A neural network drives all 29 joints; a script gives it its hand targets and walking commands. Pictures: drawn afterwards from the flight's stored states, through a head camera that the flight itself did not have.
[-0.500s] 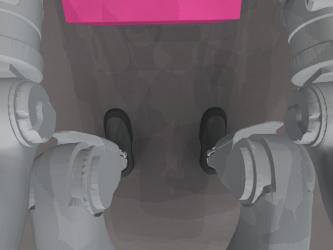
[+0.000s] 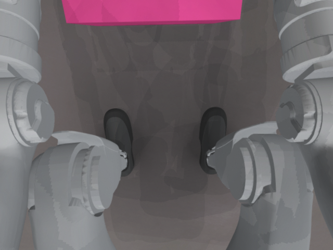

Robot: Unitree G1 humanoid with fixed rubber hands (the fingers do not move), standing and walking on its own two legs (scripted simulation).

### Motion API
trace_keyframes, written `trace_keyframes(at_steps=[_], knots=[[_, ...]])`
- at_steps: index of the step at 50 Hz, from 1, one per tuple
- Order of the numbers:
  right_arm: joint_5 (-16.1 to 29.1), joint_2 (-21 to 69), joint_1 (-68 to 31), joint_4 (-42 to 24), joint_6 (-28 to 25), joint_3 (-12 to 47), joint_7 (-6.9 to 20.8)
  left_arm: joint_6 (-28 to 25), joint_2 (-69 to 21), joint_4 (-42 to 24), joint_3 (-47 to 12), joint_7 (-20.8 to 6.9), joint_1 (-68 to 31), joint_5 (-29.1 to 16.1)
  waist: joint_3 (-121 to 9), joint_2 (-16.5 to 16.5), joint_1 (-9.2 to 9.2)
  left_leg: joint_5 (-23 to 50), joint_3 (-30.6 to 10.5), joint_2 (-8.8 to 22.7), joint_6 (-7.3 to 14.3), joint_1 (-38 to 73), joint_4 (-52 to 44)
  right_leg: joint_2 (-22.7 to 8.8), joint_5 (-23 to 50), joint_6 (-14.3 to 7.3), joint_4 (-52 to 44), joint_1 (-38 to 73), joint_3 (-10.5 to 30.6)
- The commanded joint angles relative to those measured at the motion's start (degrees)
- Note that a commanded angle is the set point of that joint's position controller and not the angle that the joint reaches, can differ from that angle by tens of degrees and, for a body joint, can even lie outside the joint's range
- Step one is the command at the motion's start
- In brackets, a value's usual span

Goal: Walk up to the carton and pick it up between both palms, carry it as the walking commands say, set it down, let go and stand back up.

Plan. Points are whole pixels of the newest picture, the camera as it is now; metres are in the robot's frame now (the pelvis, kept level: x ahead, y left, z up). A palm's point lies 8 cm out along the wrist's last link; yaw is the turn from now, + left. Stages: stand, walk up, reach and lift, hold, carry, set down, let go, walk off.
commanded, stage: reach and lift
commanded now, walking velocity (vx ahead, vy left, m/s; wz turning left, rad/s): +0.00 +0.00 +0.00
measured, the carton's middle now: out of the picture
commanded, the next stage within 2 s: none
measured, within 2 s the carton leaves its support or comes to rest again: leaves its support in 0.74 s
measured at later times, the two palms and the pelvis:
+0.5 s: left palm out of the picture +0.56 +0.21 -0.21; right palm out of the picture +0.57 -0.15 -0.21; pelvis +0.00 +0.00 +0.00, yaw +0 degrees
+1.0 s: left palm out of the picture +0.56 +0.20 -0.16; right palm out of the picture +0.57 -0.15 -0.15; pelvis -0.01 +0.00 +0.00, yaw +0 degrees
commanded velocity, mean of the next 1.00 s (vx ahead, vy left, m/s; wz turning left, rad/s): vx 0.00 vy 0.00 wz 0.00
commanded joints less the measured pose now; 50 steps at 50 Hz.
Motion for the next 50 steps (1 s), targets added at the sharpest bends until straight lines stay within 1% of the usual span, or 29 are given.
trace_keyframes(at_steps=[1,2,3,7,8,12,16,18,19,20,21,22,23,25,26,28,29,31,32,34,35,36,37,38,40,42,45,48,50], knots=[[-0.23,41.99,-17.04,-5.96,2.71,6.34,11.71,3.45,-40.56,-6.62,-11.07,-15.54,-20.27,0.35,-54.6,-2.81,-2.06,13.37,6.08,-4.77,0.82,27.03,-4.51,7.17,16.44,-0.3,-4.97,31.48,-3.16],[-0.41,43.21,-17.39,-7.3,2.77,5.88,12.14,3.61,-41.32,-8.35,-11.62,-15.97,-21.85,0.16,-54.75,-1.69,-2.16,13.64,6.37,-5.0,0.85,26.84,-4.4,7.37,16.87,-0.51,-4.97,30.58,-3.01],[-0.26,42.79,-17.29,-7.08,2.99,6.07,12.39,3.81,-42.24,-8.26,-11.83,-16.29,-21.32,-0.19,-53.89,-2.35,-2.55,13.63,6.05,-4.89,0.79,25.86,-4.51,7.38,16.98,-0.56,-4.63,30.3,-3.31],[0.31,45.12,-17.81,-8.95,3.43,6.85,13.15,4.5,-43.75,-8.61,-11.43,-17.19,-19.95,0.1,-54.31,-2.2,-1.37,14.05,6.35,-5.0,1.14,25.82,-4.21,7.2,17.29,-0.63,-4.33,30.62,-3.13],[0.12,45.6,-17.0,-8.22,3.76,6.96,13.28,4.49,-43.95,-8.99,-11.35,-17.39,-20.6,-0.44,-53.88,-3.46,-1.75,13.68,6.42,-4.92,1.27,24.87,-4.15,7.18,17.3,-0.63,-4.52,31.22,-3.08],[1.07,45.84,-18.51,-8.83,3.75,7.23,13.28,4.73,-44.68,-9.46,-12.53,-17.49,-21.46,-1.31,-54.34,-1.64,-1.76,13.67,6.6,-4.77,1.25,25.83,-4.55,7.18,17.27,-0.96,-4.3,31.06,-3.02],[2.37,46.74,-19.23,-10.77,3.42,9.08,12.97,4.29,-45.1,-11.4,-13.27,-17.21,-22.32,-2.43,-56.76,-2.66,-0.97,15.75,6.72,-4.86,1.28,26.92,-4.04,7.28,18.94,-0.81,-4.01,32.61,-3.14],[2.31,46.98,-20.37,-11.65,3.18,9.12,12.61,4.08,-45.93,-12.3,-14.3,-16.98,-23.19,-3.21,-58.81,-1.94,-2.23,16.76,6.62,-5.01,1.13,28.68,-4.05,7.38,19.86,-0.85,-3.97,33.1,-3.56],[3.46,47.39,-21.19,-12.58,3.07,9.97,12.4,4.02,-46.01,-13.0,-15.07,-16.87,-23.95,-3.67,-60.68,-1.34,-1.24,17.02,7.07,-4.91,1.1,29.41,-3.75,7.46,20.17,-0.96,-3.98,34.36,-3.26],[3.69,48.05,-22.09,-13.36,3.12,11.19,12.15,3.75,-46.37,-13.81,-14.94,-16.77,-24.57,-4.15,-63.13,-3.71,-1.44,18.2,6.99,-5.13,1.25,28.71,-3.51,7.35,22.01,-0.79,-3.53,37.01,-3.5],[3.88,48.12,-22.43,-13.15,3.21,11.07,12.02,3.93,-46.4,-14.37,-15.78,-16.62,-26.04,-4.23,-64.74,-1.56,-1.48,18.04,7.15,-4.89,1.13,30.78,-3.63,7.29,21.59,-0.92,-3.66,36.54,-3.29],[4.27,48.13,-23.46,-14.64,3.06,11.41,11.65,3.8,-46.41,-15.77,-16.58,-16.31,-27.09,-5.1,-67.26,-2.7,-2.08,19.01,6.84,-5.08,1.08,32.29,-3.76,7.37,22.47,-0.66,-3.46,38.23,-4.01],[5.14,47.84,-25.06,-17.3,2.86,12.38,11.38,3.68,-47.21,-17.96,-17.31,-16.15,-28.53,-5.82,-71.17,-1.75,-1.66,21.14,7.02,-5.25,1.03,34.95,-3.54,7.4,24.33,-0.85,-3.59,40.01,-3.82],[6.02,48.19,-25.11,-16.7,2.8,13.27,10.91,3.38,-47.18,-20.09,-19.5,-15.42,-30.85,-7.02,-75.8,-1.56,-2.45,22.89,6.97,-5.13,0.69,37.61,-3.61,7.37,25.91,-0.74,-3.07,41.37,-4.56],[6.95,48.02,-26.93,-19.73,2.55,14.08,10.61,3.1,-47.07,-23.38,-20.28,-14.88,-32.71,-7.95,-80.69,-1.3,-2.2,25.01,6.92,-5.27,0.77,40.97,-3.17,7.51,27.04,-0.62,-3.04,42.08,-4.57],[7.98,47.52,-28.1,-20.33,2.21,14.47,9.99,3.13,-47.37,-23.79,-21.69,-14.04,-34.37,-8.87,-85.65,0.53,-2.64,26.67,6.98,-5.36,0.53,45.5,-3.54,7.7,27.66,-0.55,-3.21,42.37,-5.29],[8.53,48.4,-29.55,-21.93,2.33,15.62,9.65,2.95,-47.14,-25.53,-21.72,-13.59,-35.32,-9.28,-88.86,-0.83,-2.3,27.5,7.07,-5.67,0.69,46.07,-3.35,7.71,28.42,-0.36,-3.34,44.16,-5.31],[10.27,48.01,-33.35,-25.8,2.06,17.2,9.0,3.01,-47.47,-28.23,-22.63,-12.61,-37.13,-10.24,-96.2,-0.83,-1.49,29.8,7.53,-5.9,0.62,49.38,-3.7,7.84,30.41,-0.23,-3.27,47.5,-5.55],[10.43,48.15,-33.41,-25.8,2.0,17.54,8.64,2.87,-47.48,-29.18,-23.18,-12.34,-38.29,-10.94,-98.56,-0.75,-1.81,30.51,7.7,-5.84,0.39,49.42,-3.36,7.88,32.06,-0.38,-3.04,49.99,-5.35],[12.17,48.62,-36.85,-29.25,1.75,19.34,7.99,2.72,-47.0,-31.32,-23.57,-11.26,-39.17,-11.46,-105.18,-1.06,-0.01,32.22,8.22,-6.02,0.57,52.73,-3.8,8.12,33.16,-0.03,-3.37,52.05,-5.47],[12.25,48.71,-37.65,-29.83,1.95,19.35,7.75,2.68,-46.96,-32.93,-23.77,-10.84,-40.74,-11.84,-107.55,-1.35,-0.11,32.18,8.36,-6.28,0.61,53.07,-3.82,8.23,33.22,-0.06,-3.56,53.39,-5.47],[12.49,48.17,-38.78,-29.98,1.73,19.02,7.51,2.82,-47.31,-32.2,-24.3,-10.43,-40.81,-11.95,-107.83,-0.64,-0.45,31.87,8.07,-6.22,0.59,54.47,-4.35,8.14,32.56,-0.02,-3.83,52.54,-5.79],[12.88,47.62,-40.49,-31.25,1.46,19.39,7.26,2.97,-47.96,-31.73,-24.08,-10.21,-40.78,-11.98,-108.18,0.08,0.55,31.96,8.46,-6.28,0.46,55.02,-4.43,8.38,31.4,-0.02,-4.45,51.43,-5.67],[13.1,48.25,-41.31,-32.5,1.61,19.63,7.0,2.86,-48.36,-33.96,-24.53,-9.9,-42.32,-12.55,-111.29,0.0,0.22,32.27,8.58,-6.45,0.48,55.44,-4.54,8.6,32.34,-0.13,-4.58,53.54,-5.62],[13.17,47.93,-43.06,-32.79,1.54,19.39,6.84,3.22,-48.86,-33.09,-24.54,-9.51,-43.11,-12.35,-110.46,-0.04,-0.21,30.46,8.32,-6.48,0.54,56.56,-5.44,8.4,29.49,-0.01,-5.6,51.46,-6.27],[12.55,48.43,-42.76,-30.6,1.92,18.04,6.89,3.52,-49.74,-31.32,-23.57,-9.38,-42.99,-11.32,-107.39,0.36,-0.05,27.37,8.41,-6.65,0.61,55.18,-6.61,8.49,26.3,-0.14,-6.41,49.84,-6.39],[10.9,47.78,-42.16,-28.56,2.42,15.69,7.19,4.31,-52.6,-29.73,-23.22,-9.89,-43.34,-10.99,-103.77,1.57,-1.67,23.44,8.39,-6.67,0.38,54.08,-7.89,8.31,22.67,-0.7,-8.19,47.82,-6.64],[9.69,50.3,-41.1,-26.52,3.41,13.74,7.85,5.03,-53.39,-29.32,-21.89,-10.57,-43.47,-10.07,-101.05,0.78,-1.82,20.9,8.39,-6.84,0.66,53.38,-9.38,8.57,20.03,-0.66,-9.19,46.47,-7.37],[9.0,50.77,-40.46,-25.93,3.85,12.69,8.3,5.72,-54.62,-28.36,-21.65,-11.12,-42.73,-9.52,-100.47,2.42,-2.1,19.94,8.46,-6.74,0.56,53.82,-9.85,8.65,19.01,-1.12,-9.67,45.56,-7.4]])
